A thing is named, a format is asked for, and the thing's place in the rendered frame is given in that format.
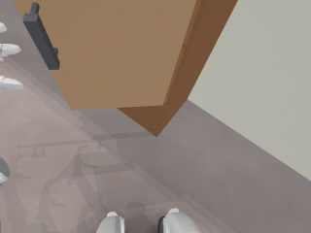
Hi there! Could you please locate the robot shin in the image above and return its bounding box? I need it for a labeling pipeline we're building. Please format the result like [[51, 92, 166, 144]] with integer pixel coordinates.
[[106, 212, 118, 217], [163, 208, 179, 233]]

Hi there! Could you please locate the left robot hand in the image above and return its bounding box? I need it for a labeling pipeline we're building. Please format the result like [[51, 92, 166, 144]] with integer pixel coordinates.
[[0, 22, 24, 91]]

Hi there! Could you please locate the right robot shin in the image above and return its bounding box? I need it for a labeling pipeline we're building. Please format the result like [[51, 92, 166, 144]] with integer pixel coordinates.
[[163, 208, 179, 233]]

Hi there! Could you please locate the handle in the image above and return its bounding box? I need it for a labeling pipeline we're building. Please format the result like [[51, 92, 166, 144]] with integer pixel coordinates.
[[22, 2, 60, 70]]

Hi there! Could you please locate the robot left upper arm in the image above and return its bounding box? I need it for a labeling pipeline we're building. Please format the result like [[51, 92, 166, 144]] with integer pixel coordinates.
[[0, 157, 11, 233]]

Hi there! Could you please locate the left robot shin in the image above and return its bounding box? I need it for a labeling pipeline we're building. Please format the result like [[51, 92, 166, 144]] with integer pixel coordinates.
[[106, 212, 118, 217]]

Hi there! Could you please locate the cupboard door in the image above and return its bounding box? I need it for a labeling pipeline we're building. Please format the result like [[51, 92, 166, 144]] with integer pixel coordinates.
[[12, 0, 196, 111]]

